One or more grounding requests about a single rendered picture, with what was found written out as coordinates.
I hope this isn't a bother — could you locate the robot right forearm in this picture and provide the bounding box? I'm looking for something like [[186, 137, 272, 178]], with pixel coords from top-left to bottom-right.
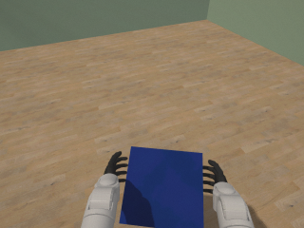
[[213, 181, 255, 228]]

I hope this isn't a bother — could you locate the right robot hand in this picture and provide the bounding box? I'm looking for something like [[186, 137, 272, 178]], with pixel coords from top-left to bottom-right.
[[202, 160, 227, 194]]

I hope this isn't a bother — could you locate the robot left forearm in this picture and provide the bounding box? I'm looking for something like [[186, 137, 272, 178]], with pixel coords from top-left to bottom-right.
[[81, 173, 120, 228]]

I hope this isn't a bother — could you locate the carton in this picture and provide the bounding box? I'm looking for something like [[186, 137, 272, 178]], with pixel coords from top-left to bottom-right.
[[119, 146, 204, 228]]

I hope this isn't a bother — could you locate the left robot hand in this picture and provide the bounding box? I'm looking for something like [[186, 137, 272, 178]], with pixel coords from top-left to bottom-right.
[[104, 151, 128, 182]]

